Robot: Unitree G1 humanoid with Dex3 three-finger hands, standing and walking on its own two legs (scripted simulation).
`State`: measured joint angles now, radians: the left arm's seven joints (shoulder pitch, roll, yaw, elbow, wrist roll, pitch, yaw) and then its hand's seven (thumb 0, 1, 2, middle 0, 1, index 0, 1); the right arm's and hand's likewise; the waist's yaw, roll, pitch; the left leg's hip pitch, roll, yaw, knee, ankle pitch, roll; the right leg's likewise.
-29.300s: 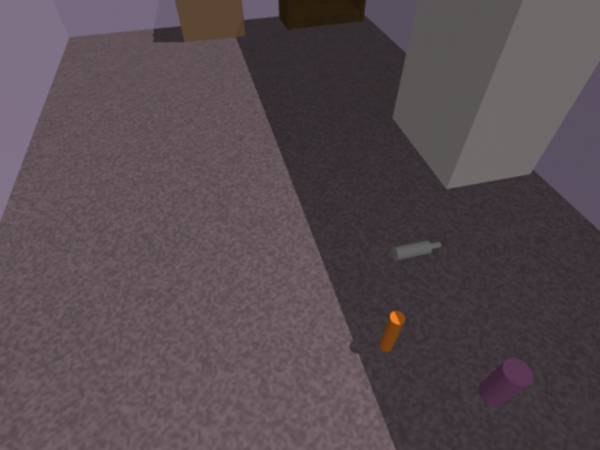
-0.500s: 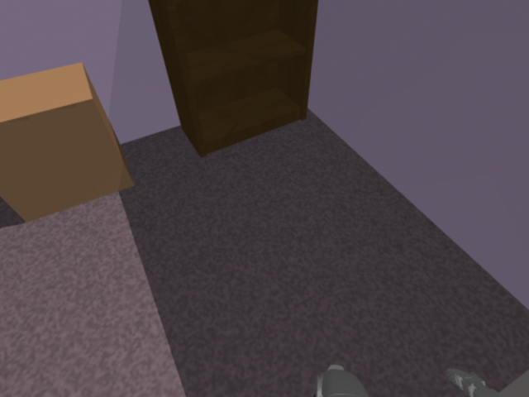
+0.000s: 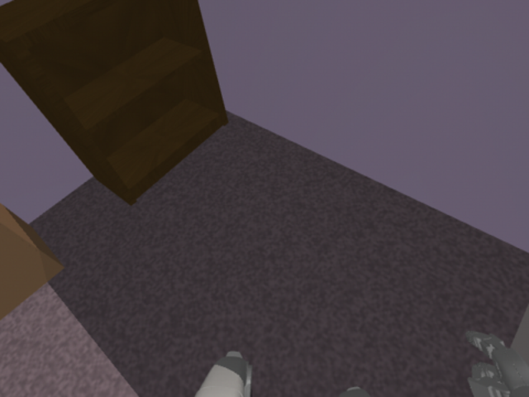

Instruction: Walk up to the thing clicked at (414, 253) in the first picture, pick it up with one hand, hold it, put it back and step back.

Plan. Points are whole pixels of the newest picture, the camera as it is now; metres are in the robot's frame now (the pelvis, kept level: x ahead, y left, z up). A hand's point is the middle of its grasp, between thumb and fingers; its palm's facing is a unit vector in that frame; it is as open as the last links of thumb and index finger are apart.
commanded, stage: walk up
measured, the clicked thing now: out of the picture -0.63 -1.20 -0.71
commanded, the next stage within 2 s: none
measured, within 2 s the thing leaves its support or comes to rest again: neither
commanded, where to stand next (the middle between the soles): +0.11 +0.01 m, yaw -49 degrees
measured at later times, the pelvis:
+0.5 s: pelvis +0.01 +0.12 +0.01, yaw -26 degrees
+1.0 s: pelvis +0.03 +0.08 +0.00, yaw -41 degrees
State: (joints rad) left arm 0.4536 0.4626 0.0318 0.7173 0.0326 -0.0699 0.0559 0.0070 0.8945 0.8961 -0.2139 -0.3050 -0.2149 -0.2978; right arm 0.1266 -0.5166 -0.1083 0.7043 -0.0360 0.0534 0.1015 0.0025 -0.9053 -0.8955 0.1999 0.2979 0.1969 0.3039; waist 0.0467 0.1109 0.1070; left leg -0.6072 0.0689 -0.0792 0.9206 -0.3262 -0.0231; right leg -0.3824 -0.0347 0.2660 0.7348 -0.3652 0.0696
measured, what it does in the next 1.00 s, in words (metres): steps on the spot, turning right: left foot, then right foot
